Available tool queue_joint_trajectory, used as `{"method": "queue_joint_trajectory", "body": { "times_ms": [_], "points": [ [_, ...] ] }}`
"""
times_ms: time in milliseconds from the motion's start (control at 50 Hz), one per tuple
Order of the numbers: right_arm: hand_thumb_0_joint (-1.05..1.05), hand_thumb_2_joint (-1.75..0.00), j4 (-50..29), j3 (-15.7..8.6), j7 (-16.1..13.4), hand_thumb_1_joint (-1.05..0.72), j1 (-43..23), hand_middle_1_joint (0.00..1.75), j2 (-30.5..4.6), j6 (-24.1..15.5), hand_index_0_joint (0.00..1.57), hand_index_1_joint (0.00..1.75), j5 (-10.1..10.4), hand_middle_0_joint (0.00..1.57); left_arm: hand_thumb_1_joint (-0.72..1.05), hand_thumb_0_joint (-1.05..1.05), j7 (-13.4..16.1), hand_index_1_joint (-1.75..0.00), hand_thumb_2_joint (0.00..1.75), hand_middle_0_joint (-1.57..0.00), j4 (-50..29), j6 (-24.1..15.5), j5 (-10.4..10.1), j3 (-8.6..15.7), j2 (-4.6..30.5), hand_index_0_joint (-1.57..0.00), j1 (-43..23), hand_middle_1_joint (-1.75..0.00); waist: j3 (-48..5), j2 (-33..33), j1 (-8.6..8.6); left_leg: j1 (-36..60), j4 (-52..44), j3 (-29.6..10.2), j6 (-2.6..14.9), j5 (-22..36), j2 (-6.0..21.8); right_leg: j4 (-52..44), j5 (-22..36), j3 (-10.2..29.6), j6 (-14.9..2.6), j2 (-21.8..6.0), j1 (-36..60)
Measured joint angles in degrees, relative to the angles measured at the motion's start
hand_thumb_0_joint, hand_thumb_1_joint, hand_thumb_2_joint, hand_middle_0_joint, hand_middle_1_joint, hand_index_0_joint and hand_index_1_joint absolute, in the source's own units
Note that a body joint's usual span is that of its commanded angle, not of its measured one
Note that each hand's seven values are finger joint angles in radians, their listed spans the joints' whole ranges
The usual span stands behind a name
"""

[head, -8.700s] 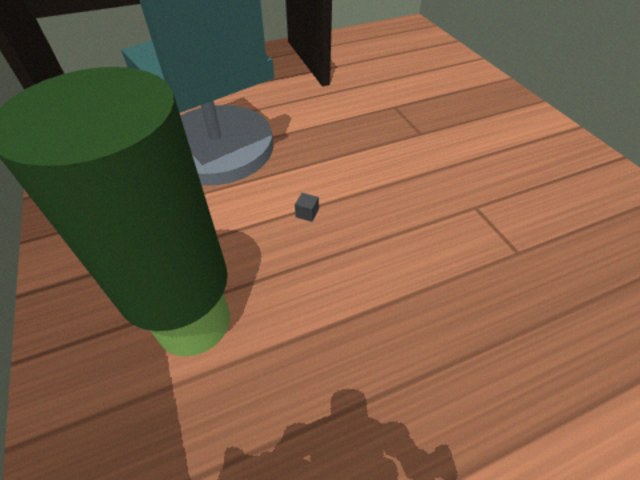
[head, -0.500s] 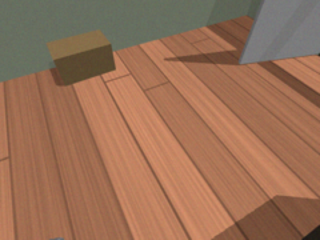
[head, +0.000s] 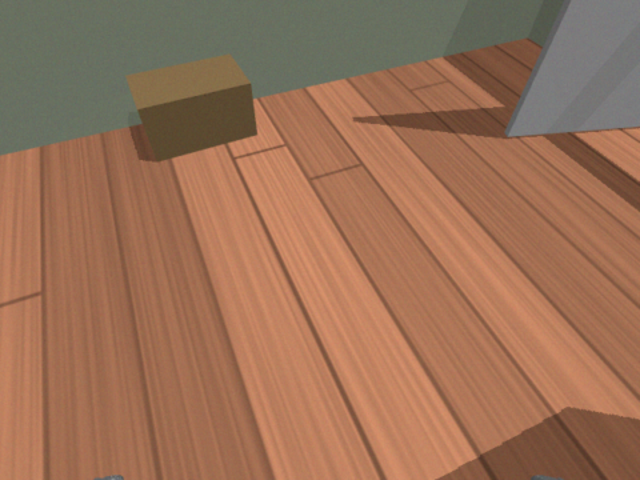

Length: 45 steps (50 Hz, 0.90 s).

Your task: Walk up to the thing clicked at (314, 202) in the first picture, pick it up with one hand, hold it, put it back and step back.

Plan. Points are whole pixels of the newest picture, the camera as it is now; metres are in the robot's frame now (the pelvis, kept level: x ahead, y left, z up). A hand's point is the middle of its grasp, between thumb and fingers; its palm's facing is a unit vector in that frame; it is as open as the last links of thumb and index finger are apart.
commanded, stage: walk up
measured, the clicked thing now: out of the picture -0.04 +1.21 -0.73
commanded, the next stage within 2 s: stand in 0.46 s
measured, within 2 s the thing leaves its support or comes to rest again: neither
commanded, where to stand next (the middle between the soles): +0.03 +0.01 m, yaw +1 degrees
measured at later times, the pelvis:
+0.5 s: pelvis +0.00 +0.00 -0.01, yaw +3 degrees
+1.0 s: pelvis +0.01 -0.01 +0.01, yaw +0 degrees
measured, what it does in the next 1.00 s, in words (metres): stands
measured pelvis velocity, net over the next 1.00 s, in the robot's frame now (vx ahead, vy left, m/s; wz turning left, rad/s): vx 0.01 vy -0.01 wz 0.00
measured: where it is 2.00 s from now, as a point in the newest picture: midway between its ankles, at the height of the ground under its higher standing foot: outside the picture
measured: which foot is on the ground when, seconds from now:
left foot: down 0.00-1.00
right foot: down 0.00-1.00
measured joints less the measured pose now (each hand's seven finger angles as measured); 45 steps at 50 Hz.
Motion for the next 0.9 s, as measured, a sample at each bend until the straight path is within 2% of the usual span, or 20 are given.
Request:
{"method": "queue_joint_trajectory", "body": {
  "times_ms": [280,420,480,500,560,700,900],
  "points": [
    [0.00,-0.90,-0.69,0.00,-0.03,-0.90,1.28,0.30,-0.01,-0.05,0.21,0.30,-0.32,0.21,0.91,0.01,-0.07,-0.30,0.90,-0.20,-1.52,0.43,0.02,0.59,0.62,-0.20,0.49,-0.30,0.24,-0.72,0.33,-1.39,1.73,-1.35,0.14,-0.48,-0.98,2.10,-1.27,-1.32,-0.09,-0.88,-0.90],
    [0.01,-0.90,-1.68,0.17,-0.19,-0.90,1.14,0.30,-0.29,0.05,0.21,0.30,-0.04,0.21,0.91,0.01,-0.06,-0.30,0.90,-0.20,-2.18,0.12,0.09,0.62,0.60,-0.20,0.91,-0.30,0.67,0.05,0.24,-2.28,3.00,-2.28,-0.12,-0.89,-0.68,2.41,-1.53,-2.26,-0.34,-0.43,-1.01],
    [0.00,-0.90,-2.01,-0.13,-0.23,-0.90,1.36,0.30,-1.01,0.09,0.21,0.30,0.08,0.21,0.91,0.01,0.00,-0.30,0.90,-0.20,-2.24,0.09,0.30,0.35,0.19,-0.20,1.00,-0.30,0.84,0.71,0.07,-3.09,5.73,-0.09,0.81,-2.22,-0.25,4.03,-2.59,-2.77,-0.32,-0.69,-0.97],
    [0.00,-0.90,-1.68,-0.17,-0.25,-0.90,1.31,0.30,-1.11,0.23,0.21,0.30,0.02,0.21,0.91,0.01,0.12,-0.30,0.90,-0.20,-1.84,0.03,0.40,0.08,0.10,-0.20,1.17,-0.30,0.64,0.79,0.06,-2.63,5.52,0.51,0.33,-2.74,-0.05,4.40,-2.89,-2.66,-0.10,-0.78,-0.83],
    [0.00,-0.90,-0.84,0.28,-0.10,-0.90,1.05,0.30,-0.29,0.23,0.20,0.30,-0.54,0.20,0.91,0.01,0.28,-0.30,0.90,-0.20,-0.57,0.39,0.11,-0.48,0.31,-0.20,1.94,-0.30,-0.34,-0.21,0.39,-1.28,3.78,1.90,0.56,-2.09,-0.18,3.72,-2.68,-1.40,0.24,-1.11,-0.44],
    [0.00,-0.90,0.46,1.24,-0.07,-0.90,-0.22,0.30,1.29,-0.43,0.21,0.30,-0.47,0.21,0.91,0.01,0.20,-0.30,0.90,-0.20,1.44,-0.56,-0.26,-1.41,0.50,-0.20,2.46,-0.30,-0.47,-0.91,0.68,1.42,-2.05,2.86,0.30,0.45,0.75,-2.02,0.26,-0.61,0.26,-0.19,1.71],
    [0.00,-0.90,2.15,0.92,-0.19,-0.90,-2.17,0.30,0.29,-0.49,0.21,0.30,0.18,0.21,0.91,0.01,0.37,-0.30,0.90,-0.20,3.33,-1.62,-0.14,-2.59,-0.73,-0.20,2.70,-0.30,-0.77,0.98,0.15,3.61,-6.18,3.37,-0.08,2.28,1.19,-4.95,1.59,-0.22,-0.03,0.19,3.11]
  ]
}}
